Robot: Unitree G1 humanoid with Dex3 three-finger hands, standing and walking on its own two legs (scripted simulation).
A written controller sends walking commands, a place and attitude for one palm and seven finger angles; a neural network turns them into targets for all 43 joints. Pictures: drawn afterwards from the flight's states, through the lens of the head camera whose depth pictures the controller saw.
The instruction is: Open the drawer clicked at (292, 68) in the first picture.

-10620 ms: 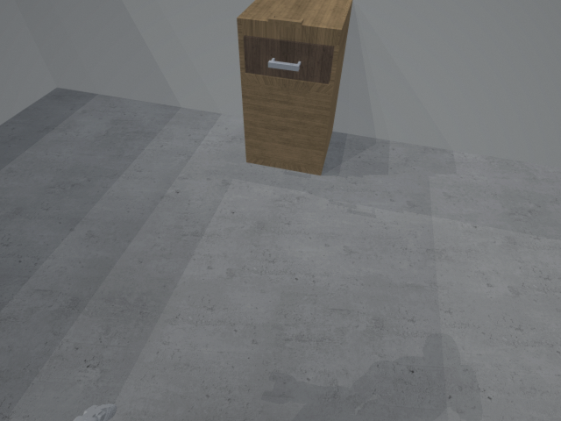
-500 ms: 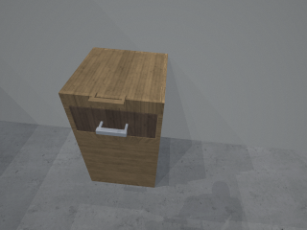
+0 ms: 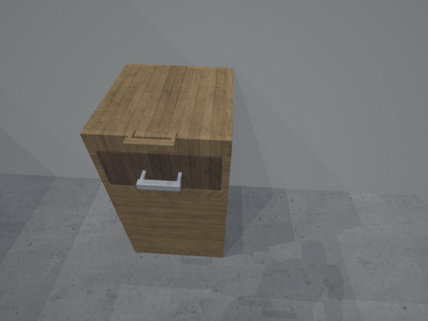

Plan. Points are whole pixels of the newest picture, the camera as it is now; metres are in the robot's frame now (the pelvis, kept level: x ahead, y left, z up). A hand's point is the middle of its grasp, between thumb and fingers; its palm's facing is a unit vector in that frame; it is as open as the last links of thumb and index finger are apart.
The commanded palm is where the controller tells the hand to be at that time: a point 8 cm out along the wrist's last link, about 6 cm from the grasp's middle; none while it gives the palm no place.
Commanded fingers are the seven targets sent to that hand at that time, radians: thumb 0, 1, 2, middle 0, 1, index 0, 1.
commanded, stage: come to a stop and stand still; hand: left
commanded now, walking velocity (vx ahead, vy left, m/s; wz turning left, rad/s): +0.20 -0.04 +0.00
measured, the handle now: (160, 179) +0.55 +0.20 -0.15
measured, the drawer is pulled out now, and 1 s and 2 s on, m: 0.00 0.00 0.00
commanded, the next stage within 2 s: look again from close up in 1.42 s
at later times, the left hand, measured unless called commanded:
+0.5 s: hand out of the picture +0.02 +0.19 -0.19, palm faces +0.09 -0.97 -0.21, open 7.4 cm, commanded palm none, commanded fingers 0.00 0.90 0.90 -0.20 -0.30 -0.20 -0.30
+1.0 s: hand out of the picture +0.00 +0.18 -0.17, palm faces +0.06 -0.98 -0.20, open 7.2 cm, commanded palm none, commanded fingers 0.00 0.90 0.90 -0.20 -0.30 -0.20 -0.30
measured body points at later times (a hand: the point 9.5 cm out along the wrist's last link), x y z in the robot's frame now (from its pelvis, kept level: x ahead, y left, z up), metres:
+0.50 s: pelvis +0.03 +0.01 -0.01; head +0.06 +0.02 +0.44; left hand +0.02 +0.24 -0.17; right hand +0.08 -0.23 -0.15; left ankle -0.05 +0.07 -0.74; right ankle +0.01 -0.16 -0.73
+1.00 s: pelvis -0.01 +0.01 +0.01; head -0.01 +0.02 +0.46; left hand +0.00 +0.24 -0.15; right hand -0.03 -0.19 -0.16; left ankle -0.05 +0.07 -0.73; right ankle +0.01 -0.10 -0.73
